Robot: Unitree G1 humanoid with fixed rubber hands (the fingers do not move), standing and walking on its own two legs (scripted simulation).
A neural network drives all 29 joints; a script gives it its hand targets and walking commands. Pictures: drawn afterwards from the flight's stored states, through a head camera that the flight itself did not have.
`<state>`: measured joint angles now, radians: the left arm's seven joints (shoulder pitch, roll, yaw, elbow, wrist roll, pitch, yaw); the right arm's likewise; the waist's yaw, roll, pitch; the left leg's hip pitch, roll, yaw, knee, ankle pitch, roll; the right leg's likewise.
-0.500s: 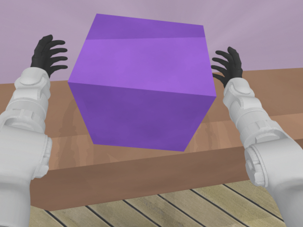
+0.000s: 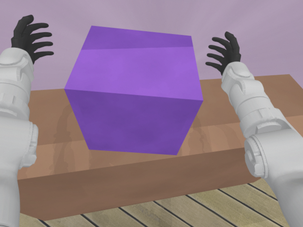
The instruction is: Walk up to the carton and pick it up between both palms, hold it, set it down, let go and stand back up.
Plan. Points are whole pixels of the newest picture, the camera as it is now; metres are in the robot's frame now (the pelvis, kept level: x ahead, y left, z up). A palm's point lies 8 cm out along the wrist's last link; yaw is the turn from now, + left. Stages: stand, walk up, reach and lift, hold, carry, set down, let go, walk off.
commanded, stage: set down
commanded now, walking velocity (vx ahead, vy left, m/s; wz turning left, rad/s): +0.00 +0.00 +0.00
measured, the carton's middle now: (137, 95) +0.49 -0.02 +0.04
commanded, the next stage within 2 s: none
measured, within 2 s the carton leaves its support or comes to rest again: neither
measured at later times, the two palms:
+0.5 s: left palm (24, 74) +0.47 +0.24 +0.17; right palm (224, 88) +0.40 -0.23 +0.15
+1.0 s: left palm (17, 102) +0.41 +0.26 +0.14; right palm (223, 109) +0.35 -0.22 +0.12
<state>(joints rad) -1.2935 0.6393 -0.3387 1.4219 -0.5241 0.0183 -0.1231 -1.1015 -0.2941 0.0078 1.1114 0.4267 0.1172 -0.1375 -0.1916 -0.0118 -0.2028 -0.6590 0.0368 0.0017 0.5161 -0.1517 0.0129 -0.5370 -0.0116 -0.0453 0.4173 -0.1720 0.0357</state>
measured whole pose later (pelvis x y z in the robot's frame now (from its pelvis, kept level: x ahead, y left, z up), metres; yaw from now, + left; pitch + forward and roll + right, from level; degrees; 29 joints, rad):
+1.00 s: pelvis +0.00 +0.00 +0.01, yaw -1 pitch +0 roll -2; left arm -0.70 0.57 -0.01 0.83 -0.35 0.15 -0.17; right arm -0.51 -0.20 -0.04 0.55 0.34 0.20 -0.22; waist -0.07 -0.04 0.02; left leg -0.26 0.03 0.04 0.44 -0.17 0.02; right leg -0.16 -0.02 0.00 0.34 -0.18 0.04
